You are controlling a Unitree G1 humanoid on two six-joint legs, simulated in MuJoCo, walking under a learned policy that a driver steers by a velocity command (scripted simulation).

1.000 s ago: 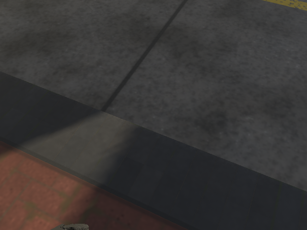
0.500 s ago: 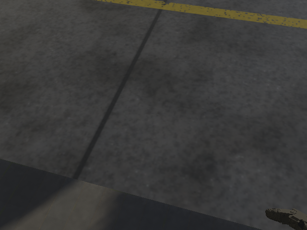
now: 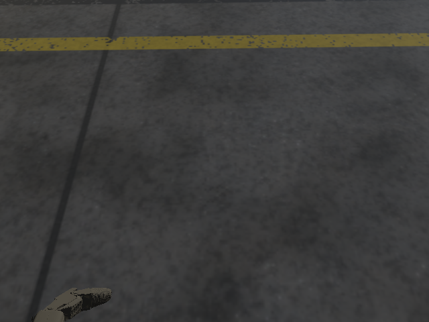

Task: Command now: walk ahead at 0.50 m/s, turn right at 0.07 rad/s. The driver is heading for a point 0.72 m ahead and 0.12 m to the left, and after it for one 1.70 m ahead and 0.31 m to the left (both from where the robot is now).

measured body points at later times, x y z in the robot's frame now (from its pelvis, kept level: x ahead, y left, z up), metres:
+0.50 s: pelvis +0.24 +0.01 +0.00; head +0.25 +0.01 +0.45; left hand +0.21 +0.29 -0.12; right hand +0.44 -0.24 -0.09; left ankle +0.44 +0.20 -0.68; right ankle +0.11 -0.11 -0.73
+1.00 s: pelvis +0.55 +0.13 -0.13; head +0.58 +0.14 +0.32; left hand +0.72 +0.37 -0.24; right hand +0.55 -0.11 -0.27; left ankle +0.50 +0.22 -0.87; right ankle +0.71 -0.01 -0.82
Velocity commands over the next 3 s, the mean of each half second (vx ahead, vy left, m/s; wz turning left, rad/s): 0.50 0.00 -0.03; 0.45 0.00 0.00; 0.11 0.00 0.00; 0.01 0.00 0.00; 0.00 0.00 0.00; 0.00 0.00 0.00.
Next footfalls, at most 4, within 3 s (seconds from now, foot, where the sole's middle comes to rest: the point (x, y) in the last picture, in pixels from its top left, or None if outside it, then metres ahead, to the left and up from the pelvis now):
0.70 left None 0.54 0.22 -0.91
1.12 right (198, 250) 0.80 0.02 -0.91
1.38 left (134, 279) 0.71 0.26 -0.91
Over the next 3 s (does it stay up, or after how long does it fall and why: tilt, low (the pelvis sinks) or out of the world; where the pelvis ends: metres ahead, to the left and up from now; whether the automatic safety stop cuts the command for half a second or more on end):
stays up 0.72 0.16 -0.13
